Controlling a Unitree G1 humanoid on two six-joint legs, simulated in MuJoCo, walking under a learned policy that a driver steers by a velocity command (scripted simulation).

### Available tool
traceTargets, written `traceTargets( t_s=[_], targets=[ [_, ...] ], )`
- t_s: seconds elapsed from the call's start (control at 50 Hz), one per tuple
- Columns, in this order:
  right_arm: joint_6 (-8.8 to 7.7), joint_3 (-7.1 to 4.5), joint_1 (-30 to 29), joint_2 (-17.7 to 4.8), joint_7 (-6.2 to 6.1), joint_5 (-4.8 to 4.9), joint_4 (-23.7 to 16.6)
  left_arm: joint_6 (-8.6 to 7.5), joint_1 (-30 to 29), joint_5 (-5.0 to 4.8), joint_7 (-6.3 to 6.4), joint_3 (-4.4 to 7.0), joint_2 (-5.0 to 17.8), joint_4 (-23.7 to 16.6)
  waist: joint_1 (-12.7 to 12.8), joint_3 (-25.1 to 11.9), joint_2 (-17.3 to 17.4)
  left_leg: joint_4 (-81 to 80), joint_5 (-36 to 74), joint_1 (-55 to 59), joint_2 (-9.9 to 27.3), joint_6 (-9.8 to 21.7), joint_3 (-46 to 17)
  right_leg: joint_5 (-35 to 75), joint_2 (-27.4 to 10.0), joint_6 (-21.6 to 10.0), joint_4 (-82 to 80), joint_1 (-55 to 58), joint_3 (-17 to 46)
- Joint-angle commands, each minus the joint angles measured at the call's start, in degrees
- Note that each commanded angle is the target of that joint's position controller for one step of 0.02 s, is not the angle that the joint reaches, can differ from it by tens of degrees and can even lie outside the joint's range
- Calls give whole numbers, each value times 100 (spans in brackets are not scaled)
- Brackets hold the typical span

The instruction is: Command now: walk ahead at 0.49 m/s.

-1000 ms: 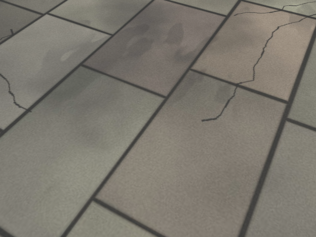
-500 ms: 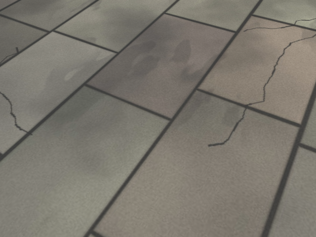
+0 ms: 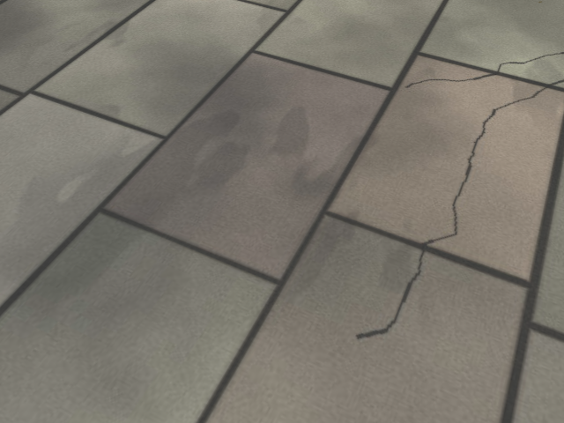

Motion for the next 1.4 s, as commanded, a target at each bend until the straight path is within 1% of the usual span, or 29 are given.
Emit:
traceTargets(
  t_s=[0.02, 0.12, 0.22, 0.26, 0.28, 0.3, 0.32, 0.34, 0.36, 0.38, 0.4, 0.44, 0.5, 0.64, 0.76, 0.82, 0.86, 0.88, 0.9, 0.92, 0.94, 0.96, 0.98, 1.02, 1.1, 1.22, 1.3, 1.36, 1.4],
  targets=[
    [-95, -122, -220, -759, -115, 9, -317, 31, 190, 68, 38, 70, 244, -243, 265, 306, 445, -1167, 370, -533, 1624, 984, -1244, 869, -244, 158, -816, -184, 16],
    [-7, -156, 340, -947, -201, 115, -184, -35, -894, 1, -55, 27, 164, -521, -133, 327, 474, -1041, 415, 77, 1554, 704, -929, 1756, 66, 221, -2656, 27, -245],
    [121, -194, 658, -995, -218, 148, -16, -109, -1454, -59, -237, 20, 276, -797, -247, 465, 564, -553, 380, 975, 1939, 611, -1065, 1071, 210, 32, -3410, 41, -260],
    [182, -228, 523, -1083, -229, 152, -31, -159, -1098, -54, -276, 87, 435, -758, 21, 284, 673, -105, 1073, 1108, 2000, 499, -1077, 673, 376, -139, -3641, 666, -390],
    [212, -212, 393, -1061, -229, 137, -69, -174, -508, -41, -266, 189, 603, -593, 359, -45, 663, 588, 2030, 1037, 1797, 380, -890, 599, 569, -266, -3774, 1485, -549],
    [222, -138, 336, -871, -226, 71, -142, -187, 582, -30, -226, 351, 946, -276, 795, -747, 488, 1917, 2334, 490, 1439, 202, -587, 722, 422, -499, -3688, 2978, -354],
    [140, 34, 736, -360, -197, 5, -308, -169, 1545, 90, -196, 509, 1603, -116, 868, -1732, -636, 4239, 619, -1546, 721, -191, -122, 515, -1051, -1242, -3758, 5306, 1736],
    [-13, 114, 964, -141, -163, 101, -237, -134, 1763, 65, -228, 463, 1438, -25, 799, -2234, -1505, 5532, -2392, -2947, 160, -299, -654, -200, -1681, -1748, -4685, 6118, 3845],
    [-119, -51, 535, -811, -140, 235, -311, -150, 1373, 36, -237, 320, 991, -96, 781, -1547, -940, 6080, -2213, -3495, 550, -166, -1082, -403, -1492, -1457, -4794, 5557, 3379],
    [-157, -88, 67, -947, -141, 290, -458, -140, 832, 33, -230, 240, 750, -232, 635, -967, -578, 6000, -1675, -3531, 864, -86, -929, -27, -1284, -1233, -4856, 4752, 2472],
    [-133, -101, -158, -875, -174, 225, -491, -134, 384, 52, -257, 179, 590, -303, 449, -567, -137, 5645, -1204, -3281, 1099, -117, -801, 476, -1022, -1125, -5070, 3933, 1832],
    [25, -143, -79, -685, -208, 131, -469, -150, 128, 104, -302, 113, 364, -279, 147, -264, -214, 5074, -728, -2677, 1345, -173, -792, 876, -643, -983, -5445, 3074, 1120],
    [167, -150, -106, -508, -231, 104, -499, -185, 426, 103, -271, 165, 541, -70, 37, -68, -131, 4644, -331, -2747, 1368, -296, -694, 1613, -531, -1092, -5689, 2831, 636],
    [129, -134, -1591, -381, -171, 83, -953, -85, 1022, 45, -89, 190, 712, 202, 403, 274, -102, 2399, 1303, -3038, 1198, -416, -488, 1553, -368, -897, -5901, 3150, 63],
    [49, -97, -2416, -420, 1, 152, -1284, 38, 1464, -17, -34, 240, 782, 504, 584, 564, -123, 1520, 918, -3169, 1045, -238, -440, 1552, -742, -842, -5563, 4111, 86],
    [-8, -176, -2058, -621, 61, 154, -1256, 110, 1271, -26, -6, 294, 905, 500, 281, 285, -270, 1309, 326, -2309, 798, -22, -238, 2784, -807, -697, -4980, 4308, 36],
    [-9, -420, -492, -1052, 6, 137, -776, 164, 1067, 17, -8, 243, 793, 424, -474, -658, -211, 1269, 414, -59, 540, 263, -56, 3977, -331, -435, -3185, 3729, -333],
    [13, -542, 581, -1531, -60, 65, -569, 151, 1157, 129, -8, 146, 605, 274, -739, -1548, 604, 1335, 458, 1778, 1735, 654, -1492, 2076, 96, -221, -1215, 2378, -606],
    [30, -557, 767, -1732, -11, 36, -472, 9, 1896, 65, -91, -67, -209, 319, -283, -2230, 2094, 482, -704, 3402, 2831, 1523, -4249, -1959, 1139, 69, 539, 226, -199],
    [14, -411, 578, -1189, -5, 92, -521, -125, 1474, -78, -112, 74, 448, 355, -462, -1878, 1398, 131, -1193, 3107, 2649, 1260, -4349, -2088, 830, -60, 1177, -381, 479],
    [-1, -344, 60, -969, -24, 110, -622, -201, 918, -189, -121, 154, 731, 163, -359, -1085, 1108, 39, -885, 2305, 2496, 994, -3459, -1548, 543, -153, 1181, -678, 317],
    [-7, -294, -444, -851, -19, 85, -731, -209, 633, -162, -72, 163, 720, 103, -146, -677, 552, -113, -252, 1407, 2301, 863, -2791, -962, 220, -143, 909, -408, 153],
    [-17, -254, -701, -696, 1, 34, -758, -168, 504, -67, -31, 208, 670, 84, 15, -378, 440, -289, 188, 714, 2092, 805, -2312, -643, 46, -115, 588, -150, 105],
    [-41, -207, -724, -533, 24, -26, -669, -15, 755, -40, -19, 216, 422, 128, 270, -300, 659, -614, 436, 128, 1842, 774, -1804, -346, -132, -93, 224, 386, 122],
    [-52, -274, -336, -832, -97, 2, -464, 110, 245, 27, 16, 249, 378, -65, 248, 60, 511, -944, 925, 15, 1807, 871, -1340, 354, -221, 107, -639, -165, 25],
    [40, -257, 186, -891, -220, 69, -269, 48, -899, 21, -77, 192, 220, -390, -82, 284, 543, -1023, 946, 383, 1587, 604, -801, 1787, 12, 175, -2519, -262, -214],
    [129, -269, 645, -908, -232, 123, -61, -17, -1616, -21, -188, 147, 228, -654, -306, 509, 519, -756, 878, 937, 1770, 637, -976, 1574, 197, 173, -3234, -315, -251],
    [211, -331, 628, -1019, -287, 157, -35, -122, -1665, -43, -281, 167, 370, -764, -155, 488, 630, -348, 1094, 1210, 1977, 561, -1232, 1129, 312, 76, -3652, 40, -173],
    [248, -372, 400, -1111, -297, 167, -98, -177, -1071, -37, -278, 268, 605, -630, 231, 156, 780, 230, 1992, 1114, 1917, 433, -1271, 852, 540, -49, -3829, 1100, -329]
  ],
)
